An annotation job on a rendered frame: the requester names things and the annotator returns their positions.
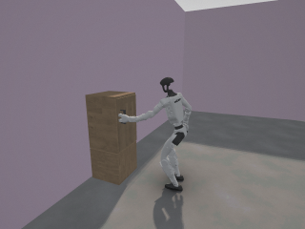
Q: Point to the left robot thigh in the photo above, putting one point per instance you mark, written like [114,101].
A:
[169,145]

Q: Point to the robot right forearm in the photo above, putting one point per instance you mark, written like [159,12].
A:
[186,118]

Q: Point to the right robot upper arm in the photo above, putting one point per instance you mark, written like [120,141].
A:
[185,103]

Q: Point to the left robot upper arm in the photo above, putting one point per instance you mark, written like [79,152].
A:
[163,103]

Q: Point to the robot left hand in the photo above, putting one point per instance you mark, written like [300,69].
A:
[124,118]

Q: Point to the handle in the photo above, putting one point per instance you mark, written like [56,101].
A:
[124,112]

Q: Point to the robot right shin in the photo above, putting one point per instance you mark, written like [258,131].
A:
[174,163]

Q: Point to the robot left forearm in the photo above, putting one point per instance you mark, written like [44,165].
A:
[140,117]

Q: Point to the cupboard door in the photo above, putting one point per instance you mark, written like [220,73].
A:
[127,133]

